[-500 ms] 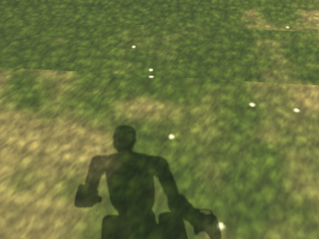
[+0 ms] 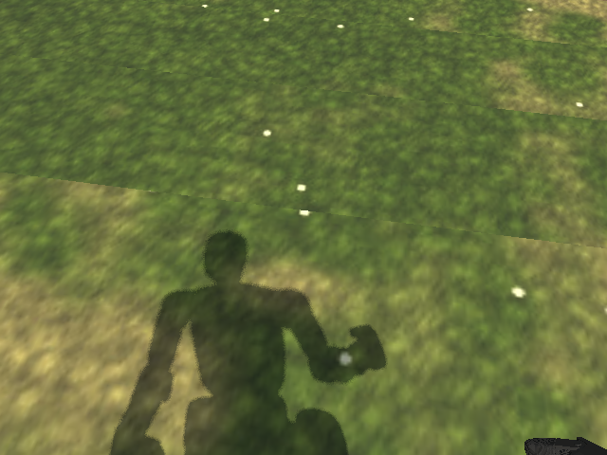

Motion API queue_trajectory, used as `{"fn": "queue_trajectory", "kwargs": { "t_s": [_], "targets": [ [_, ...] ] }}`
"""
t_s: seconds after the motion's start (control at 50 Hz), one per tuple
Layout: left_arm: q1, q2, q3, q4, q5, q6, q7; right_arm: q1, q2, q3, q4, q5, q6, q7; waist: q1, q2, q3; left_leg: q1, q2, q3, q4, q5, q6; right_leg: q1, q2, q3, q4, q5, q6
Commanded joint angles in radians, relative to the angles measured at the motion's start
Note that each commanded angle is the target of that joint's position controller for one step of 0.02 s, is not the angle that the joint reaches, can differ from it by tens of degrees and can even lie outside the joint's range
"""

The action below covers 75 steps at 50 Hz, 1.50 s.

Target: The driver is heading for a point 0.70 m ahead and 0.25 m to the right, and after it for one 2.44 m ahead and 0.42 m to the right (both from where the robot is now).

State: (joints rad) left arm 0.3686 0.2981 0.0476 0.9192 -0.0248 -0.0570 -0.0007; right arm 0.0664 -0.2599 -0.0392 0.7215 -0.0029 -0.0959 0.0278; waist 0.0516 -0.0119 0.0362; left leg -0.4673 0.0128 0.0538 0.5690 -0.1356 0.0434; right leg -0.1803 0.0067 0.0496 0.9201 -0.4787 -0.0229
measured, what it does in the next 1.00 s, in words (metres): walks ahead, turning right: right foot, then left foot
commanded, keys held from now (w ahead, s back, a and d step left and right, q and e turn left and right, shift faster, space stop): w+e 0.90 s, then q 0.10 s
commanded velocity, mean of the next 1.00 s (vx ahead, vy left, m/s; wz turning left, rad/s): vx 0.49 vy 0.00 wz -0.49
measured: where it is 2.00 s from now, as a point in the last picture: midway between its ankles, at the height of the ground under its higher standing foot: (396, 349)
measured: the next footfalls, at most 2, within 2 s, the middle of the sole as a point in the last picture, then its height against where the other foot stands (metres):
right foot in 0.48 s outside the picture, level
left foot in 0.94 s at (368, 332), level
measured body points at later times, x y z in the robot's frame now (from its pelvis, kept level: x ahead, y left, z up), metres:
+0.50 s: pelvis +0.27 -0.05 -0.01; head +0.30 -0.07 +0.44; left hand +0.52 +0.14 -0.09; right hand +0.22 -0.34 -0.14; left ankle +0.10 +0.11 -0.70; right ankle +0.35 -0.16 -0.73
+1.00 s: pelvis +0.56 -0.13 +0.00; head +0.58 -0.15 +0.45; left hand +0.72 +0.09 -0.12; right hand +0.64 -0.43 -0.09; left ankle +0.70 -0.08 -0.72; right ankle +0.36 -0.16 -0.69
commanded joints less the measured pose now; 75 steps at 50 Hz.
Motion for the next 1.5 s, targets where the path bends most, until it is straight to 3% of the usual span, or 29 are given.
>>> {"fn": "queue_trajectory", "kwargs": {
  "t_s": [0.02,0.06,0.14,0.38,0.46,0.48,0.5,0.52,0.54,0.6,0.62,0.7,0.82,0.9,0.94,0.96,0.98,1.0,1.02,1.04,1.1,1.16,1.2,1.32,1.34,1.36,1.38,1.44,1.5],
  "targets": [
    [-0.064,0.136,0.026,-0.109,-0.026,-0.041,-0.001,0.257,-0.148,-0.048,0.018,0.001,0.003,-0.016,-0.144,0.127,-0.177,0.607,0.340,-0.464,-0.279,-0.134,0.174,-0.560,-0.079,0.060,0.364,0.048,-0.016],
    [-0.073,0.113,0.037,-0.106,-0.008,-0.020,0.006,0.164,-0.092,-0.034,0.022,-0.008,-0.011,-0.012,-0.082,0.117,-0.076,0.407,0.269,-0.292,-0.358,-0.026,0.140,-0.473,-0.135,0.063,0.267,0.162,-0.009],
    [-0.063,0.049,0.033,-0.116,-0.006,0.026,0.008,0.129,-0.110,-0.047,0.053,-0.013,-0.032,-0.014,-0.039,0.093,-0.021,0.301,0.253,-0.117,-0.441,0.124,0.149,-0.452,-0.151,0.063,0.202,0.265,0.014],
    [-0.362,0.023,0.020,-0.270,0.003,0.018,-0.055,0.236,-0.196,-0.080,0.128,0.019,0.026,-0.045,-0.118,0.053,0.063,0.567,0.289,0.137,-0.369,0.361,0.099,-0.517,-0.099,-0.088,-0.279,0.422,-0.037],
    [-0.081,0.130,0.084,-0.229,-0.003,0.028,-0.050,0.178,-0.233,-0.088,0.110,0.034,0.055,-0.055,0.067,0.087,-0.122,0.517,0.242,0.201,0.089,0.826,0.035,-0.079,0.051,-0.179,-0.345,0.329,-0.136],
    [0.084,0.215,0.122,-0.188,-0.004,0.038,-0.029,0.186,-0.200,-0.074,0.095,0.016,0.049,-0.057,0.133,-0.002,-0.210,0.284,0.197,0.202,0.387,0.547,-0.014,0.225,-0.019,-0.019,-0.380,0.342,-0.188],
    [0.047,0.318,0.133,-0.193,-0.010,0.032,-0.022,0.271,-0.043,-0.028,0.039,-0.020,0.023,-0.044,-0.002,-0.264,-0.266,-0.169,-0.016,0.111,0.732,-0.406,-0.078,0.523,-0.266,0.543,-0.473,0.200,-0.366],
    [0.072,0.246,0.108,-0.228,0.002,0.013,-0.030,0.187,-0.109,-0.031,0.025,0.018,-0.021,-0.029,0.062,-0.153,-0.394,-0.289,-0.044,-0.132,0.848,-0.477,-0.062,0.590,-0.341,0.791,-0.621,0.087,-0.416],
    [0.038,0.184,0.091,-0.220,0.009,-0.002,-0.034,0.095,-0.156,-0.043,-0.003,0.055,-0.044,-0.020,0.074,-0.099,-0.259,-0.373,0.007,-0.144,0.830,-0.383,-0.035,0.513,-0.320,0.654,-0.642,0.158,-0.361],
    [-0.134,0.094,0.060,-0.259,0.016,-0.011,-0.026,0.102,-0.162,-0.053,0.017,0.007,-0.048,-0.031,-0.046,-0.003,-0.102,-0.202,0.105,-0.150,0.602,-0.204,-0.030,0.141,-0.206,0.373,-0.659,0.428,-0.284],
    [-0.033,-0.019,0.007,-0.174,0.108,-0.051,-0.031,0.186,-0.034,0.008,0.030,-0.156,-0.036,-0.009,-0.067,-0.072,-0.095,-0.151,0.114,-0.189,0.595,-0.136,-0.023,0.054,-0.160,0.298,-0.669,0.279,-0.249],
    [-0.078,0.089,0.029,-0.211,0.099,-0.098,-0.070,0.101,-0.091,0.014,0.003,-0.080,0.009,-0.005,-0.057,-0.022,-0.035,-0.181,0.093,-0.117,0.444,0.018,-0.081,-0.110,-0.118,0.235,-0.705,0.310,-0.262],
    [0.072,0.134,0.043,-0.171,0.095,-0.079,-0.121,-0.093,-0.063,0.062,-0.058,-0.068,0.030,0.000,0.022,-0.038,-0.011,-0.069,0.042,-0.050,0.058,0.131,-0.102,-0.070,-0.134,0.269,-0.630,0.525,-0.282],
    [0.073,0.132,0.048,-0.150,0.096,-0.058,-0.108,-0.150,-0.096,0.062,-0.076,-0.049,0.012,-0.014,0.013,-0.060,-0.003,-0.052,0.018,-0.067,-0.066,0.113,-0.050,0.096,-0.191,0.361,-0.577,0.570,-0.235],
    [0.022,0.135,0.049,-0.154,0.088,-0.062,-0.094,-0.001,-0.164,0.037,-0.023,-0.014,-0.013,-0.020,-0.067,-0.027,-0.091,0.226,-0.005,-0.021,-0.104,0.316,0.037,0.059,-0.095,0.261,-0.418,0.851,-0.112],
    [0.021,0.065,0.025,-0.175,0.086,-0.070,-0.086,0.193,-0.198,0.028,0.028,-0.008,-0.031,-0.018,-0.122,0.075,-0.288,0.543,0.099,-0.104,-0.051,0.635,0.162,-0.030,0.015,0.176,-0.196,0.780,-0.023],
    [0.231,-0.040,-0.007,-0.168,0.114,-0.087,-0.077,0.386,-0.246,0.010,0.072,-0.019,-0.021,0.000,-0.090,0.342,-0.571,1.042,0.404,-0.540,-0.062,0.877,0.476,-0.359,0.172,0.099,0.137,0.085,0.065],
    [0.114,0.059,0.020,-0.178,0.081,-0.076,-0.078,0.484,-0.211,0.004,0.109,-0.056,-0.008,0.006,-0.187,0.153,-0.469,0.993,0.441,-0.650,-0.159,0.768,0.441,-0.519,0.163,0.091,0.383,-0.202,0.080],
    [-0.001,0.055,0.025,-0.220,0.069,-0.058,-0.063,0.401,-0.235,-0.016,0.105,-0.046,-0.017,0.003,-0.157,0.087,-0.270,0.789,0.391,-0.514,-0.191,0.654,0.331,-0.566,0.093,0.093,0.430,-0.136,0.061],
    [-0.040,0.077,0.026,-0.225,0.084,-0.045,-0.037,0.246,-0.170,0.001,0.076,-0.028,-0.015,-0.003,-0.094,0.042,-0.175,0.593,0.342,-0.404,-0.224,0.675,0.284,-0.532,0.010,0.067,0.387,-0.069,0.063],
    [-0.051,0.008,-0.010,-0.221,0.128,-0.033,-0.026,0.084,-0.041,0.037,0.020,-0.007,-0.017,-0.002,0.010,0.078,-0.190,0.358,0.206,-0.260,-0.258,0.860,0.230,-0.312,-0.109,0.038,0.088,-0.061,0.125],
    [-0.029,0.042,-0.014,-0.196,0.065,-0.005,-0.047,0.034,-0.243,-0.052,-0.017,-0.024,-0.035,0.026,0.020,0.082,-0.159,0.122,0.099,-0.154,-0.284,0.696,0.237,-0.072,-0.029,-0.099,-0.178,0.075,0.180],
    [-0.021,0.088,-0.010,-0.193,0.066,0.005,-0.039,0.060,-0.268,-0.080,-0.038,-0.039,-0.030,0.045,-0.005,0.076,-0.142,0.136,0.168,-0.268,-0.290,0.478,0.280,-0.100,-0.022,-0.082,-0.228,0.162,0.137],
    [-0.147,0.138,0.002,-0.268,0.041,-0.029,0.015,0.123,-0.147,-0.052,-0.041,-0.029,-0.018,0.037,-0.038,0.064,-0.143,0.202,0.172,-0.404,-0.209,0.165,0.211,-0.025,-0.078,-0.014,-0.514,0.440,-0.088],
    [-0.134,0.178,0.014,-0.292,0.033,-0.039,0.024,0.158,-0.121,-0.041,-0.044,-0.030,-0.012,0.037,-0.040,0.017,-0.188,0.156,0.106,-0.349,-0.130,0.061,0.136,0.076,-0.183,0.067,-0.555,0.640,-0.200],
    [-0.130,0.237,0.036,-0.315,0.033,-0.047,0.028,0.211,-0.067,-0.022,-0.071,-0.040,-0.017,0.026,-0.051,-0.194,-0.246,-0.047,-0.059,-0.169,-0.005,-0.253,0.022,0.250,-0.411,0.332,-0.644,0.761,-0.435],
    [-0.093,0.205,0.040,-0.300,0.062,-0.054,0.036,0.143,-0.133,-0.041,-0.066,-0.070,-0.014,0.017,0.002,-0.139,-0.163,-0.142,-0.048,-0.121,0.226,-0.456,-0.037,0.240,-0.473,0.378,-0.704,0.739,-0.449],
    [-0.212,0.117,0.020,-0.335,0.047,-0.057,0.045,0.203,-0.161,-0.054,-0.032,-0.081,0.011,-0.018,-0.077,-0.086,-0.118,-0.095,0.012,-0.113,0.463,-0.369,-0.077,0.133,-0.348,0.132,-0.741,0.655,-0.284],
    [-0.244,0.142,0.037,-0.366,0.061,-0.048,0.062,0.191,-0.110,-0.039,-0.037,-0.068,0.021,0.018,-0.076,-0.062,-0.114,-0.042,0.015,-0.038,0.462,-0.252,-0.103,0.102,-0.268,-0.041,-0.753,0.682,-0.233]
  ]
}}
